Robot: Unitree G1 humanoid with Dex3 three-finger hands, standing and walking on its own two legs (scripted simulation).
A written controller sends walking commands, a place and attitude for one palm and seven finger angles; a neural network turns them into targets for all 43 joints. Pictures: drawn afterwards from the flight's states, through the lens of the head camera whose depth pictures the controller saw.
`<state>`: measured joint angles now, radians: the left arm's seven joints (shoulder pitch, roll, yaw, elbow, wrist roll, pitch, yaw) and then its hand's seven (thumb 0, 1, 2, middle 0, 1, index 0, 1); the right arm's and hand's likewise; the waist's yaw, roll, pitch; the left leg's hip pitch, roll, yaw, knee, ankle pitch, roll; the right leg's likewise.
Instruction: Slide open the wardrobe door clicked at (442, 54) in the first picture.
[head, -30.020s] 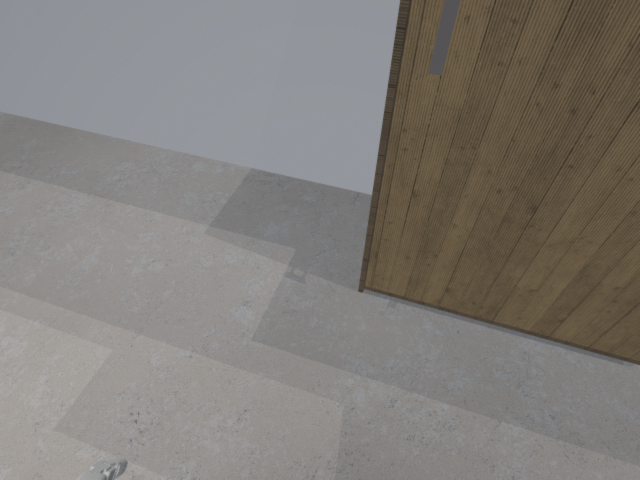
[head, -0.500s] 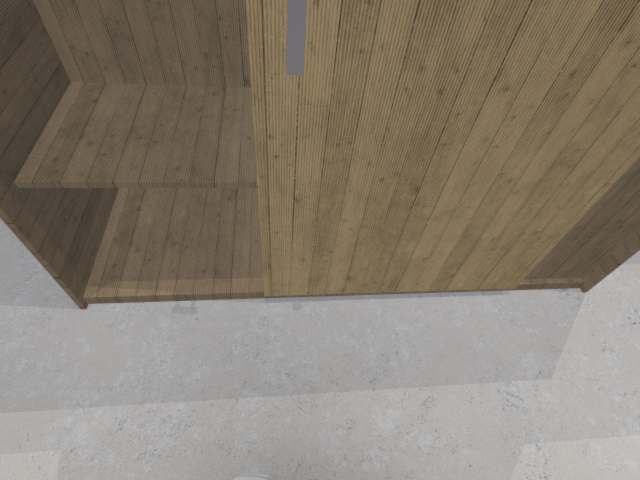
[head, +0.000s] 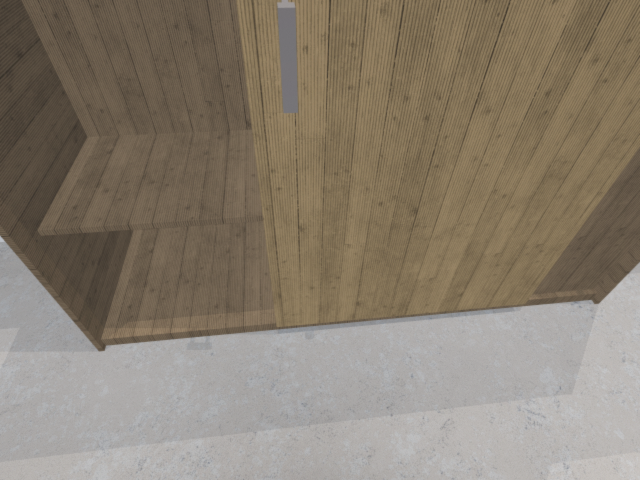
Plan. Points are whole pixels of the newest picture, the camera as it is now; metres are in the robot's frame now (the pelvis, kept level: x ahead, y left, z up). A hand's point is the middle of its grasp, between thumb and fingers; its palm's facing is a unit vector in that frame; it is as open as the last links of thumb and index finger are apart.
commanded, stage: let the arm hang, fingers relaxed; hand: left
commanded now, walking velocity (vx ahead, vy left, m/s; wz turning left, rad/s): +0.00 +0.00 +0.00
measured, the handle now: (287, 56) +0.71 +0.10 +0.21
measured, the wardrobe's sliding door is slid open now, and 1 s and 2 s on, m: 0.59 0.59 0.59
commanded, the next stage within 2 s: look to check the result in 0.18 s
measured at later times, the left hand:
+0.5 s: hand out of the picture +0.00 +0.16 -0.18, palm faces +0.02 -0.98 -0.19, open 7.4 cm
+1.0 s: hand out of the picture +0.05 +0.17 -0.18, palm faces +0.00 -0.98 -0.21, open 7.4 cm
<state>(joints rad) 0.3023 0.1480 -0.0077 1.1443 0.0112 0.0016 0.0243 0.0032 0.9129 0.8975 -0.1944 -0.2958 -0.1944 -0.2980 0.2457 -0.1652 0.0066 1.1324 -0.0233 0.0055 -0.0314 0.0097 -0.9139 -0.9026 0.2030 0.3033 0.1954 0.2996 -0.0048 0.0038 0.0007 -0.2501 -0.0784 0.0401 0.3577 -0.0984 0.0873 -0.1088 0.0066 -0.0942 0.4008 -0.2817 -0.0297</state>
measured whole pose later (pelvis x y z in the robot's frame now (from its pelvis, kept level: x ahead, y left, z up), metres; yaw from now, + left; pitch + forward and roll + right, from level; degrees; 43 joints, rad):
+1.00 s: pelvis +0.03 -0.01 +0.00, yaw +0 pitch -1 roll +0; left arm 0.23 0.20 0.00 1.15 0.01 -0.01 0.02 0.00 0.91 0.90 -0.20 -0.30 -0.20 -0.30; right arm 0.18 -0.21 0.01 1.15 -0.01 -0.01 -0.03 0.01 -0.91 -0.90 0.20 0.30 0.20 0.30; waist -0.01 -0.02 0.04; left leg -0.19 -0.07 0.03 0.37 -0.15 0.07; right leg -0.02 0.02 -0.09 0.33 -0.30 -0.04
